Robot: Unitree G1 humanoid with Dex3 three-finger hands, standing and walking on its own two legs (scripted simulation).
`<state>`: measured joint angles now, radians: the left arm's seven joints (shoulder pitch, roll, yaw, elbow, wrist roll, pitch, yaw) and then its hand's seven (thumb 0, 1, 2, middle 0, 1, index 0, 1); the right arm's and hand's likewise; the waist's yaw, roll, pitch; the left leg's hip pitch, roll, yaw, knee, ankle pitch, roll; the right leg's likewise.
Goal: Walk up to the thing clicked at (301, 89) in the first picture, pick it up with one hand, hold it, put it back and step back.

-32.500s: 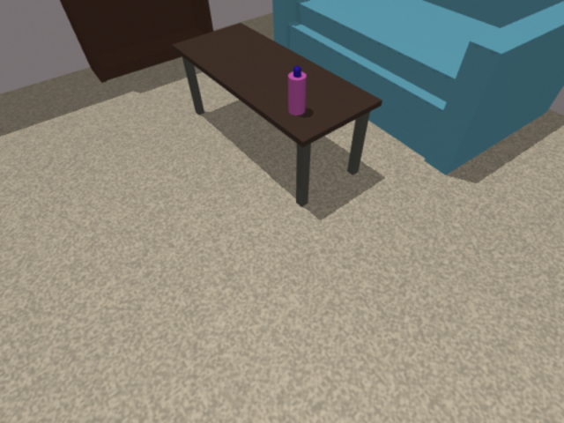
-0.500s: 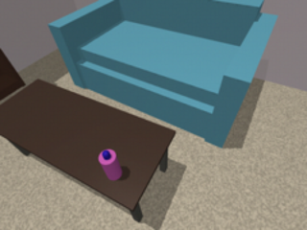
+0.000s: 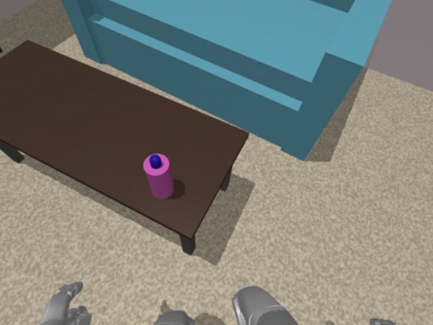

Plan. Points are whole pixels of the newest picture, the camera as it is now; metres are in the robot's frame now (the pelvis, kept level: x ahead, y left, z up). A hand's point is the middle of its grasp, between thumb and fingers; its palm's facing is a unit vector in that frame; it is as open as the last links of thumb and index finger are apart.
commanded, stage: step back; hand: left
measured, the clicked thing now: (159, 174) +0.52 +0.15 -0.24
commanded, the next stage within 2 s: none
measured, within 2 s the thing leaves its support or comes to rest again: neither
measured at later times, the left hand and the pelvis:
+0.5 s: hand out of the picture +0.01 +0.25 -0.13, palm faces -0.04 -0.91 -0.42, open 7.4 cm; pelvis -0.11 -0.01 +0.00, yaw -2 degrees
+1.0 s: hand out of the picture -0.17 +0.24 -0.15, palm faces -0.07 -0.91 -0.41, open 7.4 cm; pelvis -0.26 -0.03 -0.01, yaw -3 degrees
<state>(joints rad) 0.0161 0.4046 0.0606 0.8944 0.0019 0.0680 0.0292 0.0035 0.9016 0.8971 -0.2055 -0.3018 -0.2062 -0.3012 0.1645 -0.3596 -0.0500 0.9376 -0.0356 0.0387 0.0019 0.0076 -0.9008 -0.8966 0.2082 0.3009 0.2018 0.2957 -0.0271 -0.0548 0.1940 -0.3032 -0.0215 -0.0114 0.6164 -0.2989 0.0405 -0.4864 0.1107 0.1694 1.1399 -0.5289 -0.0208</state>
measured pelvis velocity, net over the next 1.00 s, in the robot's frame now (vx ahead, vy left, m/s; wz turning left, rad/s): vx -0.26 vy -0.03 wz -0.06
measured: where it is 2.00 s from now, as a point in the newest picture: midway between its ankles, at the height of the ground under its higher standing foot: outside the picture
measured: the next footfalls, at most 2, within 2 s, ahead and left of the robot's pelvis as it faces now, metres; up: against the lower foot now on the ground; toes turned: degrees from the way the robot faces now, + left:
right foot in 0.26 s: -0.05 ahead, -0.13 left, +0.00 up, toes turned -2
left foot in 0.60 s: -0.12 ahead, +0.12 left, +0.00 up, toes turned -2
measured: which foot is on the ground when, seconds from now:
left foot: down 0.00-0.28, up 0.30-0.58, down 0.60-0.98, up 1.00-1.00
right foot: up 0.00-0.24, down 0.26-0.62, up 0.64-0.94, down 0.96-1.00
